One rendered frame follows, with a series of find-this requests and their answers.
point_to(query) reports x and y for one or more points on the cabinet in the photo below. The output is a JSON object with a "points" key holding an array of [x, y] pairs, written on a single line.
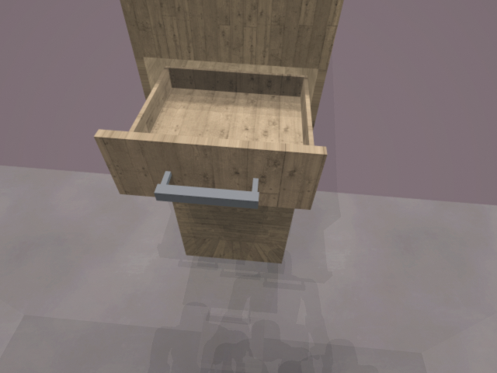
{"points": [[293, 37]]}

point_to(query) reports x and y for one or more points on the drawer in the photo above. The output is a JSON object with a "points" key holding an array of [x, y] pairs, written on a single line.
{"points": [[220, 129]]}

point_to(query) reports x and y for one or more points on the handle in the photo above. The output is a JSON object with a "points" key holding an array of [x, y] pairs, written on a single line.
{"points": [[209, 196]]}

